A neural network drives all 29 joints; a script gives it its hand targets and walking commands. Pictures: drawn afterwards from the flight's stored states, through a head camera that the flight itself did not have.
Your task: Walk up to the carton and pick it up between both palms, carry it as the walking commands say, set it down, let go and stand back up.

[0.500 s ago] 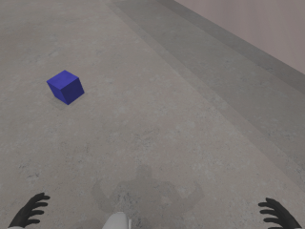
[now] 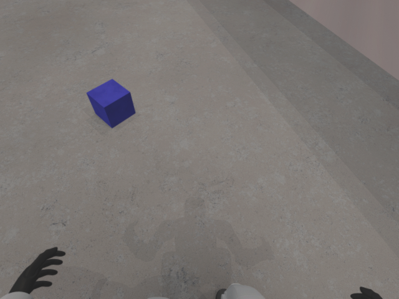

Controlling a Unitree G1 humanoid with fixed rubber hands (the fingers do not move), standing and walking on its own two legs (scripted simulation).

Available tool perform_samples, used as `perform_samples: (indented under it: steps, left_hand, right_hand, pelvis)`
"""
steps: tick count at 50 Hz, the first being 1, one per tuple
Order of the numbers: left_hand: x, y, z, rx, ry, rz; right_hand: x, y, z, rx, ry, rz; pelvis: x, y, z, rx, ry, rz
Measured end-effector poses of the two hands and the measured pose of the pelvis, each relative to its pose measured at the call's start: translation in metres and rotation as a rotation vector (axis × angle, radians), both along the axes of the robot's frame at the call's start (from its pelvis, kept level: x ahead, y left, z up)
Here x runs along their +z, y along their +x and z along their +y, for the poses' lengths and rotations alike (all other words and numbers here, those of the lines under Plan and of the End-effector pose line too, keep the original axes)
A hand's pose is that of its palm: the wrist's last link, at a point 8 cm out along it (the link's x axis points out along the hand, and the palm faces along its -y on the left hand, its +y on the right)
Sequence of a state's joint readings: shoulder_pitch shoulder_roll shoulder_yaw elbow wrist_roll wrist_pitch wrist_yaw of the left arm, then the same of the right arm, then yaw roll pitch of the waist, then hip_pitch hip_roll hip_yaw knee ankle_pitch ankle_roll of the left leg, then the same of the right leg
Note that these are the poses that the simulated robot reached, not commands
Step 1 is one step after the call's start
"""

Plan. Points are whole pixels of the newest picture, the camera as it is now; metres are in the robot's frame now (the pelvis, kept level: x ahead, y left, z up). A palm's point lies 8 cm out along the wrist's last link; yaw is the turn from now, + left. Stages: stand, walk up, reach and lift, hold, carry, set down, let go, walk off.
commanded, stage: walk up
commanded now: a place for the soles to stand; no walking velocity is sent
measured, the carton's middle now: (112, 103) +1.27 +0.57 -0.67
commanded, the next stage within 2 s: none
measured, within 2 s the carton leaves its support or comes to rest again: neither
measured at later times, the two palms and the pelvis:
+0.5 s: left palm out of the picture +0.21 +0.44 -0.06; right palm (297, 194) +0.33 -0.22 -0.05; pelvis +0.16 +0.09 +0.00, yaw +14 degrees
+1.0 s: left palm out of the picture +0.27 +0.48 -0.08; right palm (250, 140) +0.50 -0.14 -0.06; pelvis +0.29 +0.13 -0.01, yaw +25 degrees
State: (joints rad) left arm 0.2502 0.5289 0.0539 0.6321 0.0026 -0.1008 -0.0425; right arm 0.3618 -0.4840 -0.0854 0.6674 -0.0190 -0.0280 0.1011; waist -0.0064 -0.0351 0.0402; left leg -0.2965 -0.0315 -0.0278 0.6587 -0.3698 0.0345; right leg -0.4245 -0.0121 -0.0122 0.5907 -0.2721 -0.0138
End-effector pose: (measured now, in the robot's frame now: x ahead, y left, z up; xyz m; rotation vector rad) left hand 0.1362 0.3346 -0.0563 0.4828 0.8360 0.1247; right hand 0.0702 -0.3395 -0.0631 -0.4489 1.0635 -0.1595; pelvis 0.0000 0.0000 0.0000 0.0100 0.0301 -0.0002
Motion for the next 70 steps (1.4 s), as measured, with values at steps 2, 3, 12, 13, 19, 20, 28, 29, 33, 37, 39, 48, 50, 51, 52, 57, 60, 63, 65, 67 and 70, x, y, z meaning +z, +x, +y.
perform_samples:
  steps: [2, 3, 12, 13, 19, 20, 28, 29, 33, 37, 39, 48, 50, 51, 52, 57, 60, 63, 65, 67, 70]
  left_hand:
    - [0.003, 0.004, 0.0, 0.034, 0.004, -0.012]
    - [0.007, 0.004, 0.002, 0.056, 0.005, -0.018]
    - [0.01, 0.005, 0.04, 0.199, 0.009, 0.0]
    - [0.008, 0.005, 0.046, 0.215, 0.005, 0.006]
    - [-0.016, 0.019, 0.084, 0.291, -0.031, 0.049]
    - [-0.015, 0.026, 0.087, 0.293, -0.038, 0.047]
    - [-0.003, 0.106, 0.105, 0.26, -0.042, -0.025]
    - [-0.001, 0.116, 0.105, 0.254, -0.04, -0.034]
    - [0.0, 0.148, 0.103, 0.243, -0.025, -0.054]
    - [-0.002, 0.149, 0.103, 0.294, -0.016, -0.076]
    - [0.002, 0.142, 0.106, 0.33, -0.013, -0.078]
    - [-0.016, 0.124, 0.144, 0.449, -0.051, -0.021]
    - [-0.02, 0.13, 0.15, 0.462, -0.066, -0.005]
    - [-0.02, 0.135, 0.153, 0.463, -0.071, -0.004]
    - [-0.019, 0.141, 0.155, 0.463, -0.074, -0.004]
    - [-0.017, 0.171, 0.161, 0.451, -0.079, -0.004]
    - [-0.014, 0.19, 0.16, 0.439, -0.068, -0.008]
    - [-0.012, 0.21, 0.156, 0.433, -0.052, -0.011]
    - [-0.015, 0.219, 0.152, 0.432, -0.034, -0.018]
    - [-0.014, 0.221, 0.148, 0.453, -0.033, -0.028]
    - [-0.008, 0.218, 0.147, 0.486, -0.03, -0.032]
  right_hand:
    - [-0.007, 0.024, 0.005, 0.024, 0.015, -0.01]
    - [-0.009, 0.037, 0.009, 0.046, 0.025, -0.015]
    - [-0.001, 0.175, 0.061, 0.229, 0.06, -0.094]
    - [0.0, 0.191, 0.07, 0.25, 0.06, -0.104]
    - [0.003, 0.26, 0.12, 0.329, 0.014, -0.144]
    - [0.006, 0.263, 0.123, 0.327, 0.002, -0.141]
    - [0.013, 0.264, 0.115, 0.27, -0.059, -0.056]
    - [0.012, 0.267, 0.114, 0.265, -0.058, -0.053]
    - [0.002, 0.291, 0.11, 0.26, -0.044, -0.054]
    - [-0.013, 0.328, 0.122, 0.304, -0.02, -0.072]
    - [-0.011, 0.349, 0.135, 0.346, 0.001, -0.087]
    - [-0.002, 0.424, 0.198, 0.483, -0.011, -0.102]
    - [0.001, 0.431, 0.204, 0.483, -0.031, -0.114]
    - [0.004, 0.434, 0.205, 0.479, -0.043, -0.114]
    - [0.007, 0.435, 0.204, 0.475, -0.056, -0.109]
    - [0.012, 0.44, 0.195, 0.453, -0.096, -0.061]
    - [0.008, 0.448, 0.189, 0.439, -0.089, -0.054]
    - [0.0, 0.465, 0.184, 0.435, -0.074, -0.053]
    - [-0.011, 0.48, 0.18, 0.441, -0.064, -0.061]
    - [-0.016, 0.495, 0.185, 0.452, -0.054, -0.067]
    - [-0.013, 0.522, 0.2, 0.492, -0.028, -0.096]
  pelvis:
    - [-0.001, 0.013, 0.0, 0.028, -0.005, -0.009]
    - [0.0, 0.019, 0.001, 0.046, -0.008, -0.014]
    - [0.004, 0.078, 0.026, 0.164, -0.01, -0.024]
    - [0.003, 0.085, 0.031, 0.177, -0.012, -0.02]
    - [-0.006, 0.127, 0.069, 0.241, -0.031, 0.003]
    - [-0.004, 0.135, 0.073, 0.242, -0.034, 0.003]
    - [0.004, 0.182, 0.088, 0.259, -0.034, -0.012]
    - [0.004, 0.188, 0.088, 0.26, -0.031, -0.014]
    - [-0.002, 0.212, 0.084, 0.26, -0.017, -0.003]
    - [-0.011, 0.233, 0.084, 0.311, -0.001, -0.04]
    - [-0.008, 0.242, 0.088, 0.341, 0.002, -0.057]
    - [-0.01, 0.277, 0.126, 0.435, -0.016, -0.03]
    - [-0.01, 0.286, 0.135, 0.439, -0.018, -0.032]
    - [-0.008, 0.29, 0.138, 0.439, -0.02, -0.03]
    - [-0.006, 0.295, 0.14, 0.439, -0.02, -0.028]
    - [-0.002, 0.317, 0.145, 0.438, -0.016, -0.015]
    - [-0.003, 0.332, 0.143, 0.438, -0.005, -0.015]
    - [-0.007, 0.348, 0.137, 0.435, 0.007, -0.002]
    - [-0.015, 0.36, 0.131, 0.439, 0.023, -0.012]
    - [-0.016, 0.368, 0.129, 0.455, 0.022, -0.031]
    - [-0.012, 0.38, 0.132, 0.478, 0.024, -0.051]
